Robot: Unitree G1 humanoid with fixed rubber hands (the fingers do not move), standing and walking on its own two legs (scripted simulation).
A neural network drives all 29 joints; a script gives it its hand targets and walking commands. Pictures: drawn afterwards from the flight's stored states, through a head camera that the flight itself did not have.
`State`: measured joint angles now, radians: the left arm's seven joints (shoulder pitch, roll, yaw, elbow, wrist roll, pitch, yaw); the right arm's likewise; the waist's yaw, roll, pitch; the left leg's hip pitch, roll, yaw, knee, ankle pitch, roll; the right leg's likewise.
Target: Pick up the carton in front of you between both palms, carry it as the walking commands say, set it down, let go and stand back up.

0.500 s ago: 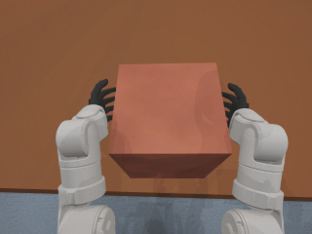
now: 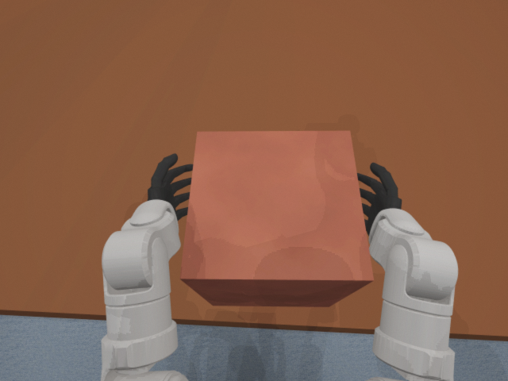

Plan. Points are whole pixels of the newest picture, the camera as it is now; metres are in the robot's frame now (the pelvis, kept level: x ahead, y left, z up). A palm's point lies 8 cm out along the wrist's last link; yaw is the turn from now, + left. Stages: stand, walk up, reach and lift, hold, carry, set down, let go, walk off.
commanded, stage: carry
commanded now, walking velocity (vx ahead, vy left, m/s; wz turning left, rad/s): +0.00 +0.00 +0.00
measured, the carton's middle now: (271, 230) +0.36 +0.00 +0.03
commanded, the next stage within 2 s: none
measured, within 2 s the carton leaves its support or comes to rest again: neither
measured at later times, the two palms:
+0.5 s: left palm (161, 181) +0.38 +0.17 +0.10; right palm (367, 186) +0.40 -0.13 +0.10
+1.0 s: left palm (148, 189) +0.37 +0.18 +0.11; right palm (361, 197) +0.38 -0.12 +0.10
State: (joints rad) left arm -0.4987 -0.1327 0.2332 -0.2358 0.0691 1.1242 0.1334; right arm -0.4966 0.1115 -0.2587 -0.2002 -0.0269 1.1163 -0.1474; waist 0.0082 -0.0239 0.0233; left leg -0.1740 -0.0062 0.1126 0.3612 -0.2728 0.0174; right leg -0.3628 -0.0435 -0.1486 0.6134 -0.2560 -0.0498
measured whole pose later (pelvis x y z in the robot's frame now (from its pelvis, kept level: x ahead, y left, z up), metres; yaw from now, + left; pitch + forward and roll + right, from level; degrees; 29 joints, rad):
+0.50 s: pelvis +0.07 +0.00 -0.02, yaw +2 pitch +3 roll +0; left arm -0.45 -0.11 0.23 -0.12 0.07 1.13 0.13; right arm -0.48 0.08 -0.21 -0.08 -0.06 1.15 -0.15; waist 0.01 0.01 -0.06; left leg -0.17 0.00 0.06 0.54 -0.42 0.02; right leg -0.38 0.03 -0.14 0.55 -0.23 -0.09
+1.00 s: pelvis +0.05 +0.02 -0.02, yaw +2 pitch +2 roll +0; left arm -0.50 -0.09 0.23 -0.01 0.07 1.15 0.13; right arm -0.50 0.08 -0.23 0.01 -0.07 1.16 -0.15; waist 0.00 0.00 -0.08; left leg -0.18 -0.02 0.08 0.55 -0.40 0.04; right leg -0.38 0.00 -0.13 0.56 -0.21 -0.06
